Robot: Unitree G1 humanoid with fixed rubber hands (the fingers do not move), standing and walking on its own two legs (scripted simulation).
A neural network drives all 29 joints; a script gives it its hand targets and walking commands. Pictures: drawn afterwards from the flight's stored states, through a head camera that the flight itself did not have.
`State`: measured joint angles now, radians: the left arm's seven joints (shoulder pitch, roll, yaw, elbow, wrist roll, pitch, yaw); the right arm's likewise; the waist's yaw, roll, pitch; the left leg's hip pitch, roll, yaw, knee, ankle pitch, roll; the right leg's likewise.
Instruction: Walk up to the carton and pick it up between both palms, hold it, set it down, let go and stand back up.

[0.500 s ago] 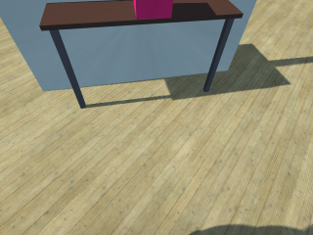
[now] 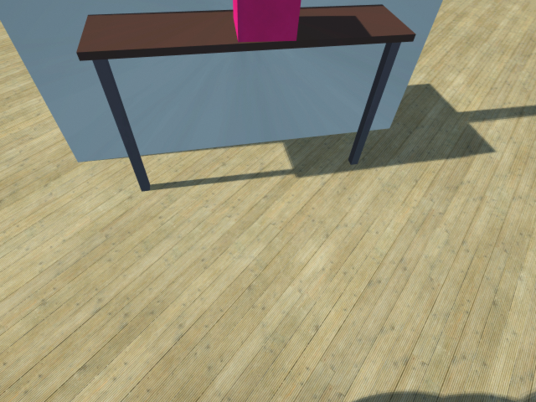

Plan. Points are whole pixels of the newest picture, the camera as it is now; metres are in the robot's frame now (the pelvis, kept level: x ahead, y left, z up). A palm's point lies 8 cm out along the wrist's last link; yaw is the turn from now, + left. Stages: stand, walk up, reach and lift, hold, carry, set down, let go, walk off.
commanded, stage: stand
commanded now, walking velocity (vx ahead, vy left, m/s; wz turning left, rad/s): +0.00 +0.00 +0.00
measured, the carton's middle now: out of the picture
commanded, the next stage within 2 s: walk up in 0.06 s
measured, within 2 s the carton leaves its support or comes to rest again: neither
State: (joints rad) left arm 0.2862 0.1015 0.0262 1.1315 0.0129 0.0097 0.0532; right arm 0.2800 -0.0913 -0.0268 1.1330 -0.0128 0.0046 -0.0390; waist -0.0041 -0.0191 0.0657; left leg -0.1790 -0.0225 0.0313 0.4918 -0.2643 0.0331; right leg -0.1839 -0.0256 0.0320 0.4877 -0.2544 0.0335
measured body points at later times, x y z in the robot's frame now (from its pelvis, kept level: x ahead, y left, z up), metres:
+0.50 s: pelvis +0.03 -0.02 -0.01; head +0.02 -0.03 +0.44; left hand +0.07 +0.23 -0.15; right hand -0.04 -0.26 -0.17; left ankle +0.00 +0.09 -0.73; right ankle +0.05 -0.13 -0.73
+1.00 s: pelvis +0.23 +0.01 -0.05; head +0.26 +0.04 +0.40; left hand +0.10 +0.21 -0.20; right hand +0.39 -0.21 -0.16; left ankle +0.35 +0.11 -0.74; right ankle +0.08 -0.13 -0.68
